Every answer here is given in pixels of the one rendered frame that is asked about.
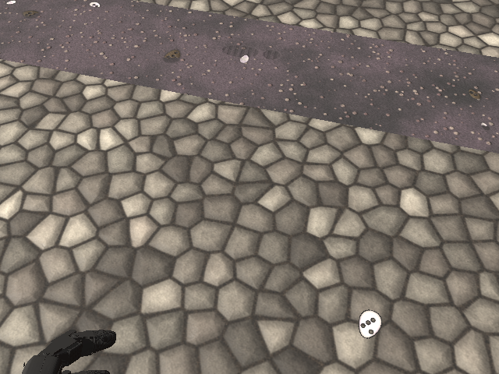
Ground left robot hand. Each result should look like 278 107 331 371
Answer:
22 330 116 374

